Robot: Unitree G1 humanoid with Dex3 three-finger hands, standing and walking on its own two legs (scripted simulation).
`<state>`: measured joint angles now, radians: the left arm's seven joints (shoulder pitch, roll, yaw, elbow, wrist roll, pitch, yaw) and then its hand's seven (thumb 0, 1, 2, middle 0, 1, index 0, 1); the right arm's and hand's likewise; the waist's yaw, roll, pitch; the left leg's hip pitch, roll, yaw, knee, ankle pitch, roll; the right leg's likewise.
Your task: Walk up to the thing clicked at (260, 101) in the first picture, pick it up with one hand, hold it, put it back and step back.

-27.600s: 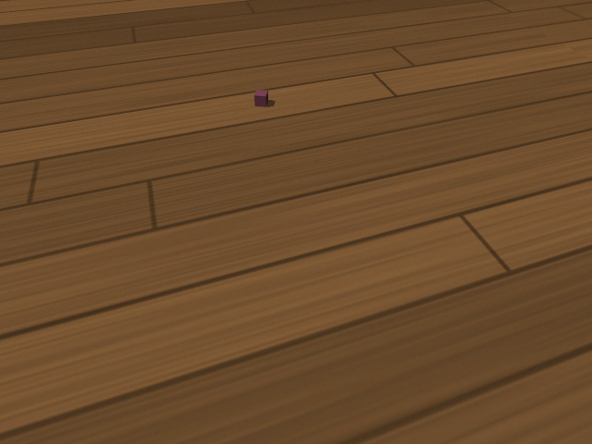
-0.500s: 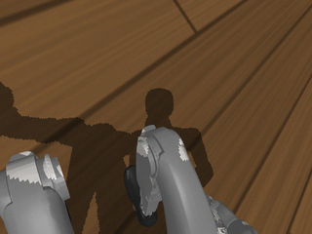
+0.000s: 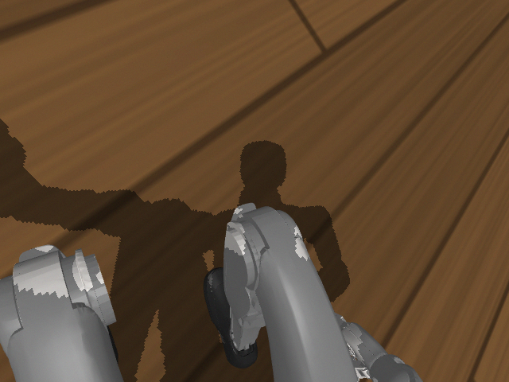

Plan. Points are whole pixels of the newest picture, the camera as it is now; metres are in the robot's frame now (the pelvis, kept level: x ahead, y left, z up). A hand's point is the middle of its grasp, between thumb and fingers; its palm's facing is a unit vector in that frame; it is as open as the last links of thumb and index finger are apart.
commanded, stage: withdraw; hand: left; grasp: from above
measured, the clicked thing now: out of the picture +0.42 +0.37 -0.26
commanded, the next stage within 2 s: home in 1.04 s
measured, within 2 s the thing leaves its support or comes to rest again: neither
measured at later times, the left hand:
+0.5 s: hand out of the picture +0.43 +0.39 -0.11, palm faces -0.28 -0.07 -0.96, open 14.1 cm
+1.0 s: hand out of the picture +0.40 +0.36 -0.10, palm faces -0.44 -0.09 -0.89, open 14.0 cm
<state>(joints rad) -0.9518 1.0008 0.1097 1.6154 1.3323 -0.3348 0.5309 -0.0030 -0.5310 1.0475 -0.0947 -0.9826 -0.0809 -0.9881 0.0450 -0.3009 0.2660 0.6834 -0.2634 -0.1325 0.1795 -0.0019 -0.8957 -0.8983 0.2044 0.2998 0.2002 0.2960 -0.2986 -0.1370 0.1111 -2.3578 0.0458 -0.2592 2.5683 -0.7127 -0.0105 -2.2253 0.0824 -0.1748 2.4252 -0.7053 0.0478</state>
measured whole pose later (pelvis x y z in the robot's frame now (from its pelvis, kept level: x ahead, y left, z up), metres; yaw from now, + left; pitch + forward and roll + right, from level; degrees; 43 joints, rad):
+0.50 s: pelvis +0.00 +0.00 +0.03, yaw +3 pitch +32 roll -10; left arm -0.88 0.81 0.11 1.29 1.17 -0.08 0.41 0.00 -0.51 0.98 -0.09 -1.02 -0.10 -1.00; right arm 0.12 -0.26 0.10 0.72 -0.16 -0.09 0.22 0.00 -0.90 -0.90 0.20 0.30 0.20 0.30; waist -0.21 -0.01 -0.07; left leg -2.35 0.05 -0.19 2.46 -0.69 0.00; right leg -2.23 0.06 -0.13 2.36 -0.71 0.04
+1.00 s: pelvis -0.02 -0.01 +0.04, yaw +6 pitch +30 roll -9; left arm -0.98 0.82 0.04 1.43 1.28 -0.30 0.32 0.00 -0.50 0.99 -0.09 -1.02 -0.10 -1.00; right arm 0.14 -0.31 0.11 0.71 -0.14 0.00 0.11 0.00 -0.90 -0.90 0.20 0.30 0.20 0.30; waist -0.22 -0.05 -0.03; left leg -2.29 0.03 -0.16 2.36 -0.61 0.00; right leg -2.18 0.04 -0.10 2.29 -0.66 0.03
